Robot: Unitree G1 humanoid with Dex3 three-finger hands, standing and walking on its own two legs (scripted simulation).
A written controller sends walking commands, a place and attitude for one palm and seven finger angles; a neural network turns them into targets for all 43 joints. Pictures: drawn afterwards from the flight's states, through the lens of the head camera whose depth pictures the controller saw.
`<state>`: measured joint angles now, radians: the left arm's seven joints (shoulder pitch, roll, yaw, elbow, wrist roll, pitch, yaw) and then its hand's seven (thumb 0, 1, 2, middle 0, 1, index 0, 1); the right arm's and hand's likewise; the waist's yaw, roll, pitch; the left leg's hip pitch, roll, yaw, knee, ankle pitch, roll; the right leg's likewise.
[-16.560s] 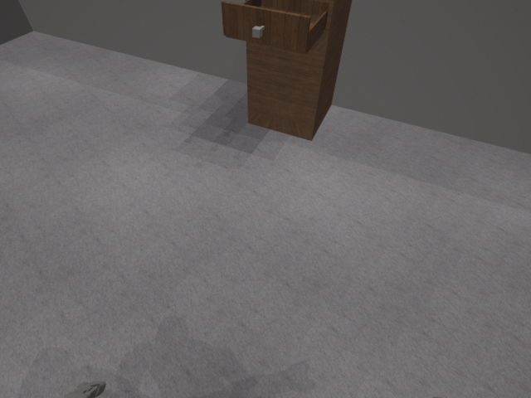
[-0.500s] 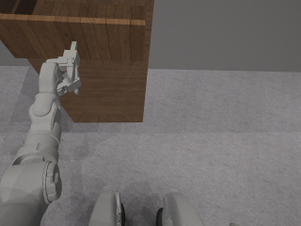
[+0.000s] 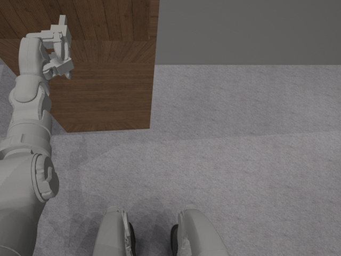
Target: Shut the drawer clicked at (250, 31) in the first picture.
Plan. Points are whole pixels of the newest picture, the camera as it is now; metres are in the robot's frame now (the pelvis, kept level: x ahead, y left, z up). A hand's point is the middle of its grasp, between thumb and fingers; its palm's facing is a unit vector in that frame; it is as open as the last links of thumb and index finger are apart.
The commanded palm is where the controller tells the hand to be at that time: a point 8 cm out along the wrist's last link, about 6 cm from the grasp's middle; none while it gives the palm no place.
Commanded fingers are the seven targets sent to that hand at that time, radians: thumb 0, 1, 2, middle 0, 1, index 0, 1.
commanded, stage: push the drawer shut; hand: left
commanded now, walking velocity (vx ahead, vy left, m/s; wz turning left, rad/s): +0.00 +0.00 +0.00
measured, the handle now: (61, 30) +0.61 +0.20 +0.07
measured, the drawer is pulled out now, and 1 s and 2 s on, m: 0.02 0.00 0.00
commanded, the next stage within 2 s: pull the fist back off the drawer in 0.38 s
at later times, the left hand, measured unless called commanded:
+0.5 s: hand (65, 51) +0.56 +0.19 +0.06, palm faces +0.00 -1.00 -0.06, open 3.2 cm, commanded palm +0.59 +0.20 +0.07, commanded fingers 0.00 0.90 0.90 -1.40 -1.60 -1.40 -1.60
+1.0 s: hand (68, 53) +0.55 +0.18 +0.07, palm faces +0.01 -1.00 -0.03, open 3.2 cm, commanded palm +0.52 +0.20 +0.07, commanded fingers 0.00 0.90 0.90 -1.40 -1.60 -1.40 -1.60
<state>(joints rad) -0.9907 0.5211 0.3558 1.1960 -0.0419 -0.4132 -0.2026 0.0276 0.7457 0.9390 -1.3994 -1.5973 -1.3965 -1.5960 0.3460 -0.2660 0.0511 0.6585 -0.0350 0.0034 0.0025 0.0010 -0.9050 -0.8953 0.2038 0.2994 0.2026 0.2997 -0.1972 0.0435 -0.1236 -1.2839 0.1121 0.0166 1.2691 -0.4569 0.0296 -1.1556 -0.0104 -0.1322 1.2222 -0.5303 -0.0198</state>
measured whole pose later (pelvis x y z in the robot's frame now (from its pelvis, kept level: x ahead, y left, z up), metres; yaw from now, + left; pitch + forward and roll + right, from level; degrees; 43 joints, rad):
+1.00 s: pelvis -0.01 +0.01 +0.00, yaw -1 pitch +28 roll -6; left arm -1.05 0.56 0.37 1.17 -0.02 -0.35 -0.17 0.04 0.77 0.91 -1.40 -1.60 -1.40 -1.60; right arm 0.38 -0.26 0.07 0.65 -0.05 0.01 0.02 0.00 -0.90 -0.90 0.20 0.30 0.20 0.30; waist -0.23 0.05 -0.11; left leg -1.33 0.12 0.02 1.28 -0.44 0.04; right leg -1.20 0.00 -0.12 1.22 -0.50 -0.01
